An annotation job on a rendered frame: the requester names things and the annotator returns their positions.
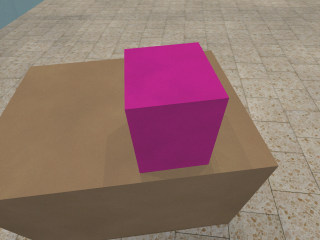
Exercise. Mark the carton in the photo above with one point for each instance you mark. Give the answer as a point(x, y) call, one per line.
point(174, 104)

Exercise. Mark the pedestal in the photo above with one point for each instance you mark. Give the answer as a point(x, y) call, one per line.
point(68, 168)

